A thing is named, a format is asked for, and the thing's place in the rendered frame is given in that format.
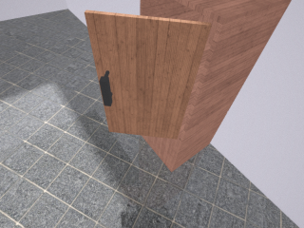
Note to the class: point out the handle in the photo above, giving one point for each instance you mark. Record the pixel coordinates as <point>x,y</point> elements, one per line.
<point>105,89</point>

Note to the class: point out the cupboard door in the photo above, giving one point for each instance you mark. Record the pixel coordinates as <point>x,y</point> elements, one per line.
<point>153,63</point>

